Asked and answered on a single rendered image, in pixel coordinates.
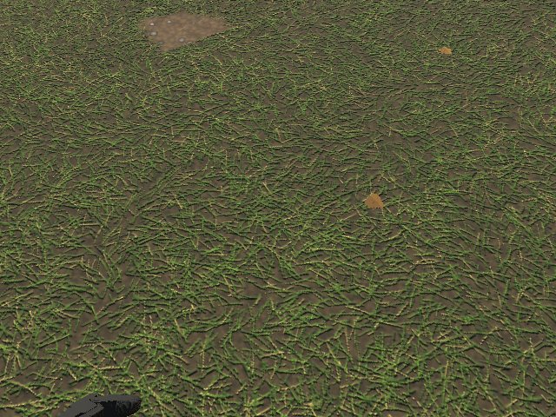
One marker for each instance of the left robot hand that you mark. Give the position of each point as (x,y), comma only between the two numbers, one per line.
(111,405)

